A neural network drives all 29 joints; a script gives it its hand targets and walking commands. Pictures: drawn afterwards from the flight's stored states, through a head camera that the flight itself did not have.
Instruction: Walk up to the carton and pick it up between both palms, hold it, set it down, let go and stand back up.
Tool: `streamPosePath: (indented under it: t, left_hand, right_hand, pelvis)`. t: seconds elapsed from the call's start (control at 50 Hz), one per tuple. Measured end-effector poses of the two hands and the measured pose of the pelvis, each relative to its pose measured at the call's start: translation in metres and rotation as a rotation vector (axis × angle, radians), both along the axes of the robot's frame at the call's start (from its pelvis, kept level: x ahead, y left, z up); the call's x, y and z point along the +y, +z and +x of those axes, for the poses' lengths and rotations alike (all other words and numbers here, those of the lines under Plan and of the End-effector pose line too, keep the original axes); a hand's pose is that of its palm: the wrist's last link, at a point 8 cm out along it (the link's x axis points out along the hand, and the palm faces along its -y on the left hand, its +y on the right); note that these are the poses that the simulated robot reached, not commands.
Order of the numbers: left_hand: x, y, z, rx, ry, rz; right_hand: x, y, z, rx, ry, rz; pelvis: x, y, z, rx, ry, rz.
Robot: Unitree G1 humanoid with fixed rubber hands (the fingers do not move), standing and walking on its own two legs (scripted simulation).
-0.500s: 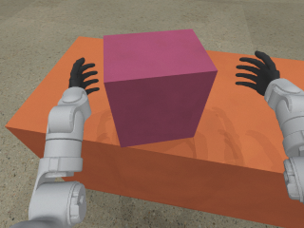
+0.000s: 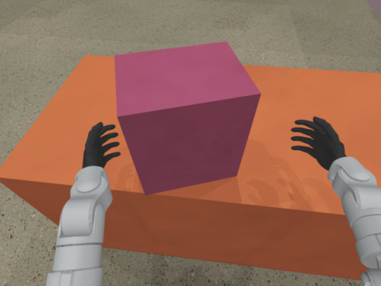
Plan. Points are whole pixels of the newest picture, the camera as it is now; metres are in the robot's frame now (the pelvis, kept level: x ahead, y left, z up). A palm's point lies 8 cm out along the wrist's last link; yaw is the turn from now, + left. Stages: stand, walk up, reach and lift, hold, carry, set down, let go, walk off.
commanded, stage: set down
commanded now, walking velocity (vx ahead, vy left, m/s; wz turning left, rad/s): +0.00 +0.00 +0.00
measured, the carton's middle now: (183, 123) +0.47 +0.05 +0.05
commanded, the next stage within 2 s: let go in 2.00 s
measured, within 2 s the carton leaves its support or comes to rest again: neither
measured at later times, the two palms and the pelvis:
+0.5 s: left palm (103, 204) +0.26 +0.20 +0.04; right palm (339, 200) +0.29 -0.28 +0.03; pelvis +0.00 +0.00 +0.00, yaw -1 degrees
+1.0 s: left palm (108, 223) +0.24 +0.19 -0.01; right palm (335, 234) +0.23 -0.28 -0.01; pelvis +0.01 +0.01 +0.00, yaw -2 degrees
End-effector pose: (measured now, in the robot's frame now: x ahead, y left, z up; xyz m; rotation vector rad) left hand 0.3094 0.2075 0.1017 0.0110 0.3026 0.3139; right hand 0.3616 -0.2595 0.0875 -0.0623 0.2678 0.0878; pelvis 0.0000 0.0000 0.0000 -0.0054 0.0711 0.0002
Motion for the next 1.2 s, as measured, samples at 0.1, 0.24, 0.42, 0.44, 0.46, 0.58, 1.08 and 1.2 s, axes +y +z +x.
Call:
streamPosePath:
  t: [0.1, 0.24, 0.42, 0.44, 0.46, 0.58, 1.08, 1.2]
  left_hand:
    - [-0.001, -0.01, -0.01, -0.008, 0.007, 0.006]
    - [-0.004, -0.027, -0.025, -0.012, 0.015, 0.0]
    - [-0.011, -0.05, -0.047, -0.008, 0.014, -0.004]
    - [-0.012, -0.053, -0.049, -0.003, 0.012, -0.001]
    - [-0.013, -0.055, -0.051, 0.003, 0.01, 0.002]
    - [-0.01, -0.061, -0.057, -0.013, 0.012, 0.017]
    - [-0.007, -0.118, -0.077, 0.153, -0.031, -0.002]
    - [0.001, -0.118, -0.075, 0.159, -0.047, 0.022]
  right_hand:
    - [-0.011, -0.007, -0.015, -0.009, 0.0, -0.021]
    - [-0.017, -0.022, -0.033, 0.016, 0.009, -0.031]
    - [-0.016, -0.044, -0.061, 0.02, 0.012, -0.03]
    - [-0.017, -0.047, -0.065, 0.026, 0.008, -0.035]
    - [-0.018, -0.05, -0.069, 0.031, 0.005, -0.039]
    - [-0.021, -0.06, -0.087, 0.036, -0.001, -0.042]
    - [-0.007, -0.106, -0.133, 0.195, -0.023, -0.073]
    - [0.005, -0.111, -0.135, 0.191, -0.03, -0.077]
  pelvis:
    - [-0.001, 0.0, 0.0, -0.007, -0.01, 0.005]
    - [-0.005, 0.0, -0.001, -0.009, -0.012, 0.009]
    - [-0.006, -0.001, -0.001, -0.02, -0.008, 0.01]
    - [-0.005, -0.001, -0.001, -0.023, -0.009, 0.01]
    - [-0.005, -0.001, -0.001, -0.025, -0.01, 0.01]
    - [-0.002, -0.001, -0.002, -0.019, -0.023, 0.013]
    - [0.009, -0.002, 0.013, -0.04, -0.036, 0.002]
    - [0.013, -0.001, 0.018, -0.047, -0.032, -0.002]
